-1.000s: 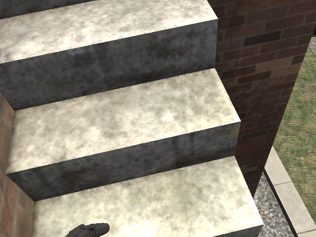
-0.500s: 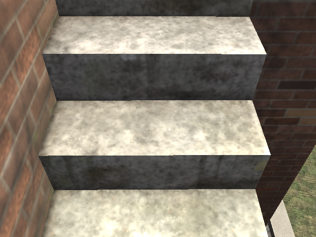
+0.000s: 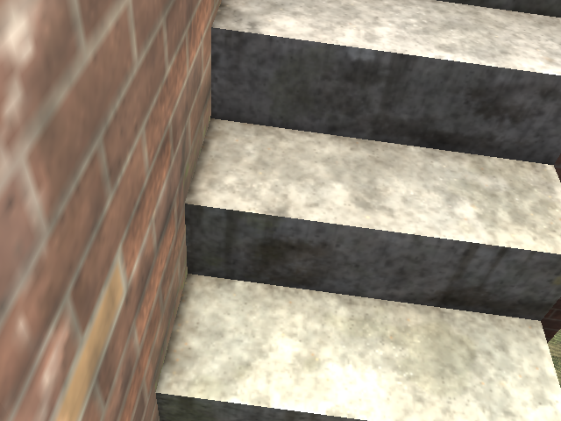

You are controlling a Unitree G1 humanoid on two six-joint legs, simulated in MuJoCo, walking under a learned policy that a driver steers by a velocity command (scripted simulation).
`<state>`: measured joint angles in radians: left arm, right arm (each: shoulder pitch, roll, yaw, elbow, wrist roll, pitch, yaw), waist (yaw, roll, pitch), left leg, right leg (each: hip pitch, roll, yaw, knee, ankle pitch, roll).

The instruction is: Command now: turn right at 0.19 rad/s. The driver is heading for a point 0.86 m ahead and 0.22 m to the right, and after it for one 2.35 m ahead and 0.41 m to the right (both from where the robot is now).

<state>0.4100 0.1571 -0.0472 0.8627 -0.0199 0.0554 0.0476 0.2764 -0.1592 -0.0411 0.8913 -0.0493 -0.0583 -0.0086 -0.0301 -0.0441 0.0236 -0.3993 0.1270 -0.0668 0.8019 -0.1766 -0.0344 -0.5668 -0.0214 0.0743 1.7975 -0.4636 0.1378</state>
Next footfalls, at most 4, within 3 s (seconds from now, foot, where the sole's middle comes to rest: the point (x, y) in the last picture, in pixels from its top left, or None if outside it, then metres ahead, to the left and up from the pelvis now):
0.28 right None -0.05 -0.26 -0.76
0.84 left None -0.53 0.16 -1.16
0.92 right None -0.37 -0.14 -0.97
1.22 left None -0.41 0.10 -1.15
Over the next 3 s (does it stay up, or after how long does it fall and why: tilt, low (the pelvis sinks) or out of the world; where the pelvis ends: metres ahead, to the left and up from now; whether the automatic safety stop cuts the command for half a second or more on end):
stays up -0.30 -0.11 -0.25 its command is cut before an obstacle from the start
